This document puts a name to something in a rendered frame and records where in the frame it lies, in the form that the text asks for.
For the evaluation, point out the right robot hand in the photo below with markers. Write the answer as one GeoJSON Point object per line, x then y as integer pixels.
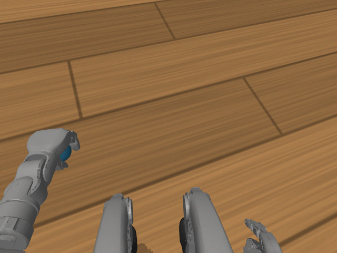
{"type": "Point", "coordinates": [267, 242]}

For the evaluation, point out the left robot arm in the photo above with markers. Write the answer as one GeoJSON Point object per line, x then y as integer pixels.
{"type": "Point", "coordinates": [22, 198]}

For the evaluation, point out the ball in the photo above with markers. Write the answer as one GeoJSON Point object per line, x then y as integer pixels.
{"type": "Point", "coordinates": [66, 154]}

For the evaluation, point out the left robot hand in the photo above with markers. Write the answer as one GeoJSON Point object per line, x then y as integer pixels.
{"type": "Point", "coordinates": [55, 142]}

